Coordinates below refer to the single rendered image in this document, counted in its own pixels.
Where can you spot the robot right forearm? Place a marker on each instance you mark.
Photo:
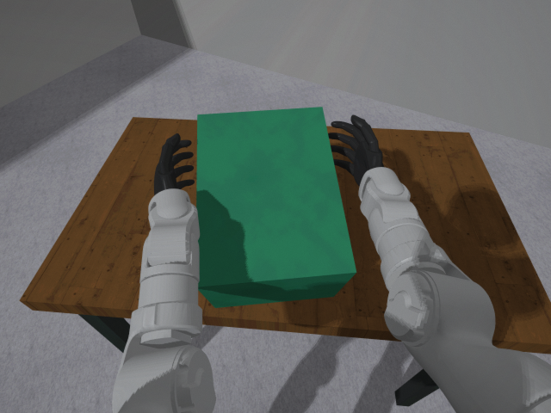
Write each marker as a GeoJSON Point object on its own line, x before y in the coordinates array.
{"type": "Point", "coordinates": [400, 237]}

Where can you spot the robot right hand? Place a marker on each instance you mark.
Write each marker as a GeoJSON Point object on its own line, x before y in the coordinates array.
{"type": "Point", "coordinates": [366, 154]}

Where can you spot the carton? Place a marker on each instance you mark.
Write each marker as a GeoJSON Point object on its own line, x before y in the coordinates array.
{"type": "Point", "coordinates": [271, 216]}

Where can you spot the right robot upper arm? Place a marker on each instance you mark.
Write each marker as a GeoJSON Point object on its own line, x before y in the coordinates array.
{"type": "Point", "coordinates": [447, 325]}

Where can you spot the robot left hand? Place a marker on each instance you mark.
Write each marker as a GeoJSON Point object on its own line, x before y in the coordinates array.
{"type": "Point", "coordinates": [165, 174]}

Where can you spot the table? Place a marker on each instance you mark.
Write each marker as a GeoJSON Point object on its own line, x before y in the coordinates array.
{"type": "Point", "coordinates": [93, 269]}

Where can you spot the left robot upper arm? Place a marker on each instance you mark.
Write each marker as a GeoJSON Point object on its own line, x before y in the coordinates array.
{"type": "Point", "coordinates": [170, 380]}

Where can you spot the robot left forearm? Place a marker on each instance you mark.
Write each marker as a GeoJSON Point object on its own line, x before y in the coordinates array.
{"type": "Point", "coordinates": [168, 314]}

